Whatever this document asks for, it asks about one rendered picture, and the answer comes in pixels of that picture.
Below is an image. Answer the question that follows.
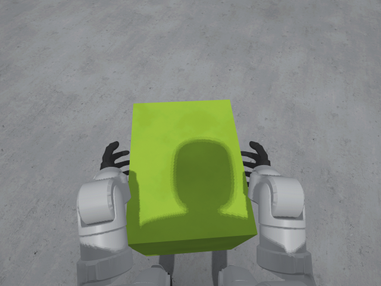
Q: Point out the robot left hand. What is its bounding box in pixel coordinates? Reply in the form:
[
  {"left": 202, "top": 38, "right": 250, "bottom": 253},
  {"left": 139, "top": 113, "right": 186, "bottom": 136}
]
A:
[{"left": 100, "top": 141, "right": 130, "bottom": 183}]

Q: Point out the carton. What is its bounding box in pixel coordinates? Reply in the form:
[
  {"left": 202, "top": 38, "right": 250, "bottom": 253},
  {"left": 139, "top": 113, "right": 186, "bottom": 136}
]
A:
[{"left": 126, "top": 100, "right": 257, "bottom": 256}]

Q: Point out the robot right forearm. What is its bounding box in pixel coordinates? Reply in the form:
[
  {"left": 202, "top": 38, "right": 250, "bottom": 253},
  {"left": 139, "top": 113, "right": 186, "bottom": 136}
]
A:
[{"left": 248, "top": 165, "right": 316, "bottom": 286}]

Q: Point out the robot left forearm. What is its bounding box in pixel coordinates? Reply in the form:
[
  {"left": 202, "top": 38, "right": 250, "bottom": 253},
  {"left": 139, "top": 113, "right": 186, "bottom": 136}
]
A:
[{"left": 76, "top": 167, "right": 133, "bottom": 286}]

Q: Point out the robot right thigh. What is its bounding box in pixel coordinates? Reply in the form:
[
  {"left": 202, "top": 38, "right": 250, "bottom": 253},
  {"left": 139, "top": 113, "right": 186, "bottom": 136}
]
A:
[{"left": 218, "top": 266, "right": 258, "bottom": 286}]

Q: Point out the robot right hand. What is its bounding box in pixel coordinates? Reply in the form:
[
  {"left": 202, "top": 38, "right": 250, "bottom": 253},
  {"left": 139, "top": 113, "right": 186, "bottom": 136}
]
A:
[{"left": 241, "top": 141, "right": 271, "bottom": 187}]

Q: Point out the left robot shin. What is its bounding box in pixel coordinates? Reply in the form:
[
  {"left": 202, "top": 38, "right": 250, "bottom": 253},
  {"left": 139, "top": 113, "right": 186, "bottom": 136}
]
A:
[{"left": 151, "top": 265, "right": 165, "bottom": 271}]

